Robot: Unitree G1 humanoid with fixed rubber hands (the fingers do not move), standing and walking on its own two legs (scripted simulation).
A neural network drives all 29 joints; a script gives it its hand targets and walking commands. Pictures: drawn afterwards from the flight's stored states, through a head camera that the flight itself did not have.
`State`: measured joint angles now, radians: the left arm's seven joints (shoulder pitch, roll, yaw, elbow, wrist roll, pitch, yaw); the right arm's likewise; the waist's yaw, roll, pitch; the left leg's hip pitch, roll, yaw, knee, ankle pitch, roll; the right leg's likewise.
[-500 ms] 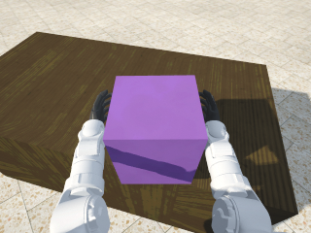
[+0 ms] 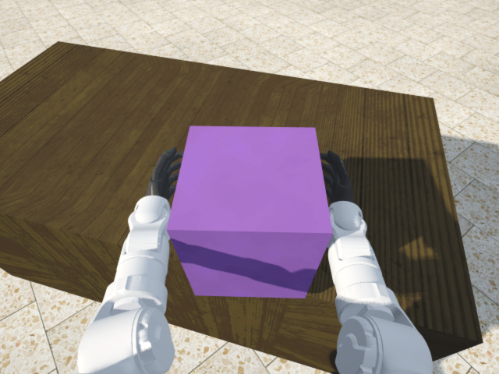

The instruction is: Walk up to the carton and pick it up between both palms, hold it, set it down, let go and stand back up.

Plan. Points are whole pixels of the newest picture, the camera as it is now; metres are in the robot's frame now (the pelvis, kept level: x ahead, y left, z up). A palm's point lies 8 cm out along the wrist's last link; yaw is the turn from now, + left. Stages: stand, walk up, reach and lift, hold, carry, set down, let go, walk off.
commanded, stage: set down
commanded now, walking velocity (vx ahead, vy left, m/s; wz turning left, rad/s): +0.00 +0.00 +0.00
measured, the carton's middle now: (250, 217) +0.38 +0.00 +0.02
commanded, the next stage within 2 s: none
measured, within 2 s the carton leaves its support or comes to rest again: rests again in 0.44 s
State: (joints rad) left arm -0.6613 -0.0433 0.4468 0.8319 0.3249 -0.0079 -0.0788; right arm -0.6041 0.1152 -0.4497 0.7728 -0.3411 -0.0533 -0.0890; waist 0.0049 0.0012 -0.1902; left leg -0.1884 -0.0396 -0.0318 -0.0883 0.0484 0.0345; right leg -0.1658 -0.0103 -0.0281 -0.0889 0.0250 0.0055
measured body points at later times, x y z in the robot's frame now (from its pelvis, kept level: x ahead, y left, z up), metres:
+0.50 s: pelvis +0.00 +0.00 +0.00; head +0.06 +0.00 +0.44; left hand +0.41 +0.16 +0.04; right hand +0.40 -0.15 +0.03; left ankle -0.02 +0.10 -0.75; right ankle -0.04 -0.12 -0.75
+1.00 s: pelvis -0.01 +0.00 +0.00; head +0.06 +0.00 +0.44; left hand +0.41 +0.16 +0.04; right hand +0.40 -0.15 +0.03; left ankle -0.02 +0.10 -0.75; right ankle -0.04 -0.12 -0.75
